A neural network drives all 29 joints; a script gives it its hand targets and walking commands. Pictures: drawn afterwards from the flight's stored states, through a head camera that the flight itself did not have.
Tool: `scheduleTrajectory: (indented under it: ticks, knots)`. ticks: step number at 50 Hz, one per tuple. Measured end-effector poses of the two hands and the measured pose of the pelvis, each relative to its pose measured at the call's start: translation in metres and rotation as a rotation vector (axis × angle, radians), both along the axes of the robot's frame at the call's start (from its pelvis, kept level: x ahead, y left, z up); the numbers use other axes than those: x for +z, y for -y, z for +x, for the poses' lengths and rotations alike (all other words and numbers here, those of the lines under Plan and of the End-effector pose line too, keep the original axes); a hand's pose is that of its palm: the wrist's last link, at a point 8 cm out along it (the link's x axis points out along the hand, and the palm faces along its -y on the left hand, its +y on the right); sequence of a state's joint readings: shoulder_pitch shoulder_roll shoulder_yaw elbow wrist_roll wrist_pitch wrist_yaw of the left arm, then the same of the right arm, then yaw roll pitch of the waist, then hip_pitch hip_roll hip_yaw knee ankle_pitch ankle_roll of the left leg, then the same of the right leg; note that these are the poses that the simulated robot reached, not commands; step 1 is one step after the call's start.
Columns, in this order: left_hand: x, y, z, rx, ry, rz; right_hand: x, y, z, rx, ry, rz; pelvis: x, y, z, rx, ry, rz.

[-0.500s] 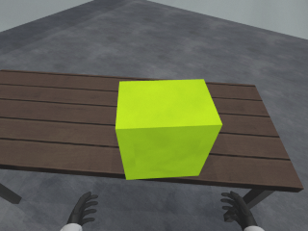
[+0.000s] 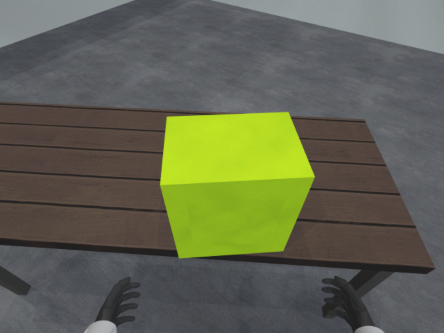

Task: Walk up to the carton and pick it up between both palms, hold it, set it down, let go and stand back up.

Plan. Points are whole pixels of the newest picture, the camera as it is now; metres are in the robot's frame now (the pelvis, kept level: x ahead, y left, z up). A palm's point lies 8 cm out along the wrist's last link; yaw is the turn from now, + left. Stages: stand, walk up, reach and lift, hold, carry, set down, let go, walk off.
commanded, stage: let go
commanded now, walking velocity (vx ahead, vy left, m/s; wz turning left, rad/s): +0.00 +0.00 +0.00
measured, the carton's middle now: (230, 189) +0.41 +0.00 +0.00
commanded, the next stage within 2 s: stand in 0.10 s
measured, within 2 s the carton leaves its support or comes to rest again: neither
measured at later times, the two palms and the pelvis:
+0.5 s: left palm out of the picture +0.09 +0.27 -0.10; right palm out of the picture +0.09 -0.25 -0.10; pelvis -0.02 +0.01 +0.00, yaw +1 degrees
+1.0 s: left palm out of the picture +0.00 +0.30 -0.12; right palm out of the picture +0.03 -0.22 -0.11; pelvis -0.05 +0.04 -0.01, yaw +1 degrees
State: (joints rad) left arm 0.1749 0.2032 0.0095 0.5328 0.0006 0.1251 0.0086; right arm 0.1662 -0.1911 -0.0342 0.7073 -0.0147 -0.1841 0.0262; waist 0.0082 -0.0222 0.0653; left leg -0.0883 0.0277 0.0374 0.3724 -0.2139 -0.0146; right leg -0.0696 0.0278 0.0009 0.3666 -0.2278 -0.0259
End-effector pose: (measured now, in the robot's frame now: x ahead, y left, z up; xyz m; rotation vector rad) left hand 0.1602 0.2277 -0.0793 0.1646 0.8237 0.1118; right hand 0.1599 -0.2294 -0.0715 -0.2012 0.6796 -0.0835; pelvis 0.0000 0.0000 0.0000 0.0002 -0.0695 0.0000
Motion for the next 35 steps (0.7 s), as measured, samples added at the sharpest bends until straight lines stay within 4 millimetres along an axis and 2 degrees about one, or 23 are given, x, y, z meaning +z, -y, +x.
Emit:
scheduleTrajectory:
  ticks: [7,10,16,20,28,35]
  knots:
    - [0.001,0.000,0.000,0.004,0.007,0.004,0.001,0.003,0.000,0.002,0.003,-0.001,0.000,0.001,0.000,0.001,-0.003,0.001]
    - [-0.001,-0.007,-0.005,0.001,0.030,0.026,-0.006,0.008,-0.006,-0.019,-0.055,-0.025,-0.002,0.000,0.001,0.007,-0.029,-0.005]
    - [-0.007,-0.031,-0.033,0.020,-0.001,0.070,-0.016,0.020,-0.031,-0.060,-0.152,-0.063,-0.003,-0.004,0.000,0.011,-0.036,-0.008]
    - [-0.012,-0.040,-0.051,0.023,-0.036,0.080,-0.020,0.022,-0.050,-0.069,-0.194,-0.074,-0.004,-0.008,-0.005,0.013,-0.033,-0.009]
    - [-0.022,-0.046,-0.077,0.011,-0.082,0.069,-0.025,0.016,-0.086,-0.068,-0.251,-0.079,-0.004,-0.015,-0.022,0.016,-0.024,-0.010]
    - [-0.030,-0.053,-0.101,0.009,-0.116,0.062,-0.027,0.006,-0.110,-0.067,-0.274,-0.079,-0.006,-0.024,-0.034,0.016,-0.015,-0.010]
